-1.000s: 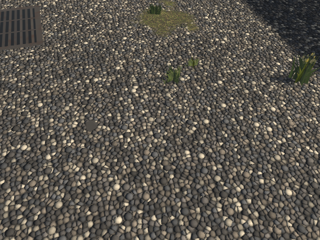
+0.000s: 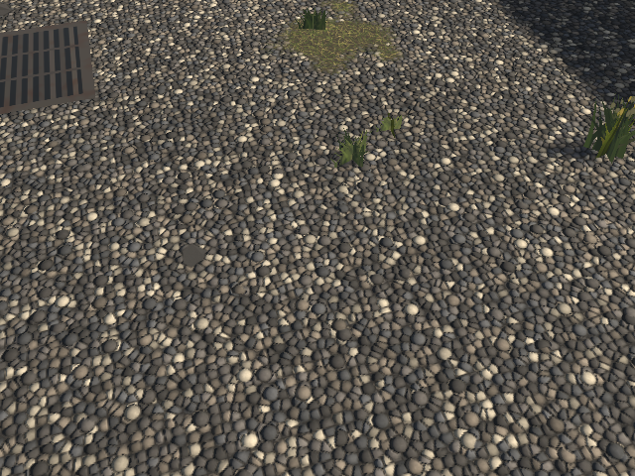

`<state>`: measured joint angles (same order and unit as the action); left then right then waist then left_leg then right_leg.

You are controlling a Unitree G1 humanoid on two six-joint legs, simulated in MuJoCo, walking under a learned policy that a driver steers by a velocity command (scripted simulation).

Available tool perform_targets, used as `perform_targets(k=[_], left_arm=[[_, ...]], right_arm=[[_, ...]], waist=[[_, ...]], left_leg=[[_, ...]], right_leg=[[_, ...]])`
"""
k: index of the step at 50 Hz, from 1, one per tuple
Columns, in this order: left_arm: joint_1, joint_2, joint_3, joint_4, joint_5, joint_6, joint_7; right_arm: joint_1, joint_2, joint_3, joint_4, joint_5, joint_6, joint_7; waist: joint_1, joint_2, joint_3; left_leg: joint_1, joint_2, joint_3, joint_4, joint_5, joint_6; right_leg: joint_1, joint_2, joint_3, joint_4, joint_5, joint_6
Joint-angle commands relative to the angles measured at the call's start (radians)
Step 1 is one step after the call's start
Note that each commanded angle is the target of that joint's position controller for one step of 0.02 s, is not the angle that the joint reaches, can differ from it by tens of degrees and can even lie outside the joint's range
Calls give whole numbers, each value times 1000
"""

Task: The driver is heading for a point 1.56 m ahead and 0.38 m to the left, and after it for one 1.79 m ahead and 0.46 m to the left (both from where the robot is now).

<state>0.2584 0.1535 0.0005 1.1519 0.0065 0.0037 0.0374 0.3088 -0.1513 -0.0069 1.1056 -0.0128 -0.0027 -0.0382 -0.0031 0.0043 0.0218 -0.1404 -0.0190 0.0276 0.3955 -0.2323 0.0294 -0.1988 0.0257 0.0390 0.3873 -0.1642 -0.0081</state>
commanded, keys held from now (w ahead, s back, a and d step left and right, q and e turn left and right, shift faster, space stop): shift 0.70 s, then w+shift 0.26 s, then w+q+shift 0.04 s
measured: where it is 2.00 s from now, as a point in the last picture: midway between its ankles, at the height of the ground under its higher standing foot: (307, 423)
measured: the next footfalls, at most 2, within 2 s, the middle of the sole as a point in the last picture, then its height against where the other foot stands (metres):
right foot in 1.02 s outside the picture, level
left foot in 1.50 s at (305, 469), level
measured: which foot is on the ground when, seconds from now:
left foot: down 0.00-1.00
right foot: down 0.00-0.74, up 0.76-1.00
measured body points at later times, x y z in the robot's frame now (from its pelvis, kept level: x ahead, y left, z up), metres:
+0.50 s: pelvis +0.01 +0.01 +0.00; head +0.02 +0.01 +0.45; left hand -0.01 +0.22 -0.16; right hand -0.01 -0.21 -0.16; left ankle -0.01 +0.10 -0.74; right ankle +0.03 -0.12 -0.74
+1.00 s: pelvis +0.08 -0.02 +0.00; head +0.08 -0.04 +0.45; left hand +0.17 +0.22 -0.13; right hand +0.01 -0.26 -0.16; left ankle -0.01 +0.10 -0.74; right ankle +0.11 -0.13 -0.73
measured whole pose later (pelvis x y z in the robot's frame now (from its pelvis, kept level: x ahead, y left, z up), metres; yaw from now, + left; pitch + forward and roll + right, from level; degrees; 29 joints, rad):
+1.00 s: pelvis +0.08 -0.02 +0.00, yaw +0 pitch +2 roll +0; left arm 0.19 0.19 0.05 1.00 0.02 -0.04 -0.02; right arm 0.45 -0.20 -0.07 1.12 -0.01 -0.06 -0.02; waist -0.03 0.04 -0.04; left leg -0.04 0.01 0.01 0.34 -0.33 0.04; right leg -0.36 -0.04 -0.08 0.59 -0.30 -0.04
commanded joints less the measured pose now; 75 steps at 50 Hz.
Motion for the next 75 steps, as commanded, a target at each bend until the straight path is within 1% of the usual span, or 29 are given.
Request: perform_targets(k=[1, 35, 36, 37, 38, 39, 40, 41, 43, 45, 47, 48, 50, 51, 52, 53, 54, 55, 56, 58, 61, 63, 67, 68, 70, 72, 73, 74, 75], left_arm=[[52, 78, 9, -5, 1, -5, 3], [107, 40, -2, 28, 0, -5, 11], [119, 35, -3, 30, 2, -4, 10], [108, 56, 9, 15, 5, 1, 6], [48, 75, 18, -21, 21, 6, -5], [-35, 47, 13, -78, 34, 3, -20], [-133, 50, 14, -133, 40, -7, -30], [-152, 55, 21, -152, 37, -19, -38], [-80, 64, 35, -144, 33, -46, -59], [-67, 68, 45, -159, 19, -56, -68], [-73, 63, 50, -184, 12, -50, -69], [-59, 66, 54, -188, 10, -48, -67], [72, 72, 68, -156, 8, -58, -57], [240, 109, 86, -107, 10, -76, -44], [421, 211, 108, -82, 38, -93, -30], [349, 228, 100, -98, 48, -88, -25], [188, 191, 90, -147, 38, -85, -23], [96, 160, 81, -177, 24, -95, -31], [75, 154, 78, -181, 20, -104, -35], [98, 124, 69, -167, 16, -118, -25], [181, 106, 64, -136, 18, -130, -27], [206, 95, 60, -130, 24, -135, -30], [260, 91, 52, -113, 23, -139, -11], [247, 103, 52, -116, 22, -138, -5], [247, 163, 61, -124, 19, -133, 14], [229, 240, 85, -143, 17, -111, 35], [184, 269, 98, -166, 15, -102, 33], [126, 274, 106, -193, 9, -97, 18], [66, 227, 108, -208, -2, -99, -10]], right_arm=[[65, -75, -10, -5, -1, -6, -3], [108, -40, -2, 31, 1, -14, -9], [129, -49, -6, 35, -1, -12, -7], [145, -100, -26, 31, 1, -4, -5], [203, -143, -43, 35, -1, 5, 0], [244, -171, -58, 45, -1, 8, 2], [236, -144, -58, 38, -4, 2, 4], [204, -129, -57, 25, -8, -10, 6], [138, -143, -66, -8, -10, -40, 8], [79, -152, -71, -37, 1, -63, 8], [55, -165, -78, -50, 6, -73, 10], [53, -167, -81, -52, 6, -75, 13], [24, -160, -83, -70, 9, -72, 21], [-4, -136, -75, -91, -3, -79, 28], [-79, -47, -51, -149, -15, -91, 35], [-49, -21, -48, -193, 5, -96, 46], [-84, -71, -54, -209, -8, -90, 57], [-94, -94, -60, -210, -9, -88, 73], [-66, -84, -62, -200, -9, -83, 82], [-71, -78, -66, -207, -19, -58, 96], [-160, -59, -63, -238, -4, -33, 99], [-245, -60, -59, -271, 3, -27, 102], [-391, -73, -49, -343, -6, -24, 116], [-400, -71, -44, -355, -4, -25, 117], [-378, -97, -44, -366, -1, -22, 112], [-189, -147, -59, -327, -6, -19, 102], [-3, -189, -78, -277, -8, -20, 92], [183, -235, -105, -219, -10, -29, 76], [131, -245, -133, -222, 23, -23, 51]], waist=[[1, -4, 48], [1, -2, 61], [-6, 14, 22], [-20, 67, 31], [-58, 116, 87], [-86, 199, 165], [-99, 173, 241], [-69, 100, 231], [-15, 57, 129], [16, 91, 85], [28, 146, 99], [33, 144, 114], [97, 46, 117], [168, -60, 48], [239, -329, -42], [139, -373, -23], [68, -206, 57], [37, -87, 63], [11, -63, 41], [-1, -60, 38], [15, -33, 84], [27, -41, 119], [32, -48, 184], [16, -51, 181], [-20, -90, 118], [-123, -128, 21], [-203, -139, -65], [-276, -122, -146], [-257, 52, -126]], left_leg=[[-56, 103, -105, -93, 18, 25], [-34, 104, -105, -90, 87, 30], [-16, 93, -113, -115, -101, 39], [-13, 90, -154, -130, -400, 74], [-1, 159, -275, -203, -660, 126], [1, 286, -426, -307, -794, 191], [-30, 367, -507, -362, -708, 230], [-7, 367, -493, -364, -593, 228], [47, 321, -390, -332, -421, 197], [-15, 259, -276, -328, -345, 160], [-114, 237, -212, -316, -354, 156], [-158, 238, -199, -295, -368, 167], [-336, 204, -189, -149, -380, 180], [-465, 136, -144, 79, -287, 165], [-584, 6, -12, 530, -241, 125], [-766, -46, -73, 771, -214, 134], [-797, 55, -114, 874, -93, 138], [-763, 94, -129, 866, 15, 124], [-711, 114, -126, 848, 54, 106], [-702, 129, -85, 884, 104, 81], [-759, 117, -43, 885, 190, 79], [-750, 101, 3, 813, 247, 86], [-746, 86, 116, 581, 237, 113], [-676, 64, 156, 497, 224, 128], [-496, -15, 235, 399, 196, 170], [-304, -87, 259, 351, 140, 199], [-120, -106, 232, 328, 122, 221], [107, -88, 130, 207, 175, 255], [279, -21, -33, 89, 208, 268]], right_leg=[[-6, -90, 89, -64, 40, -28], [4, -94, 75, -37, 88, -17], [6, -65, 53, -22, -51, -22], [-57, -3, -2, 72, -295, -40], [-213, 27, -32, 184, -433, -47], [-340, 19, -101, 333, -375, -42], [-442, -50, -87, 460, -286, -36], [-495, -78, -59, 511, -230, -31], [-461, -98, -50, 504, -155, -26], [-327, -82, -73, 401, -121, -27], [-184, -66, -107, 269, -143, -37], [-115, -53, -139, 218, -156, -41], [146, -7, -191, 102, -105, -36], [376, -34, -126, 65, -156, -38], [482, -317, 240, -110, -521, -50], [411, -459, 657, -299, -827, -106], [288, -478, 598, -295, -793, -107], [222, -421, 439, -271, -635, -87], [189, -375, 300, -278, -507, -65], [176, -320, 113, -286, -324, -32], [180, -274, -73, -293, -100, 13], [157, -245, -169, -314, 14, 26], [240, -231, -295, -329, 339, 22], [245, -224, -337, -310, 508, 32], [288, -244, -379, -194, 1034, 40], [329, -277, -378, 98, 1367, 34], [283, -297, -349, 330, 1383, 17], [175, -297, -311, 620, 1162, 2], [-80, -94, -290, 994, 155, 12]])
